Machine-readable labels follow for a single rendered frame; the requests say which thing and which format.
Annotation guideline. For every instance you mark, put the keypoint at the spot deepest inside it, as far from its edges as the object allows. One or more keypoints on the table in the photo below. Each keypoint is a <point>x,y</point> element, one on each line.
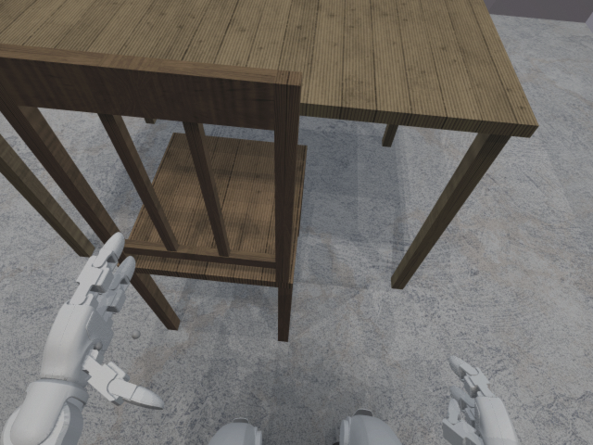
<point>436,64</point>

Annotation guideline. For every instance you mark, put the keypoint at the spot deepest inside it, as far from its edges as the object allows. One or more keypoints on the right robot hand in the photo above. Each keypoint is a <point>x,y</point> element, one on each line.
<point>488,421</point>

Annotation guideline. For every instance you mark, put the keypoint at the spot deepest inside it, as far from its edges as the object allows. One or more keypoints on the left robot hand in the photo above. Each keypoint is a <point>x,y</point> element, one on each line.
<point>84,320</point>

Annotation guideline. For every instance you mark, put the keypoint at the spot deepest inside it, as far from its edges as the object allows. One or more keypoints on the left robot forearm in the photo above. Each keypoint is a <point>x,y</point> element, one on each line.
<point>51,414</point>

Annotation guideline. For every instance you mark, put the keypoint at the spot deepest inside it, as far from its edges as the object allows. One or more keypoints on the chair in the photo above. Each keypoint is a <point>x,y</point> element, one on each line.
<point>219,209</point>

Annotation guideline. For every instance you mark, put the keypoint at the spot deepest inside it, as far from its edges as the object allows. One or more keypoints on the right robot shin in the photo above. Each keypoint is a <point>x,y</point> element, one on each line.
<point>363,412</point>

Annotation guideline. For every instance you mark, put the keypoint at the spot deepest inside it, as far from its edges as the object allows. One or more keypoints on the robot right thigh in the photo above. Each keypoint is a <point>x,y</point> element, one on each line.
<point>366,430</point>

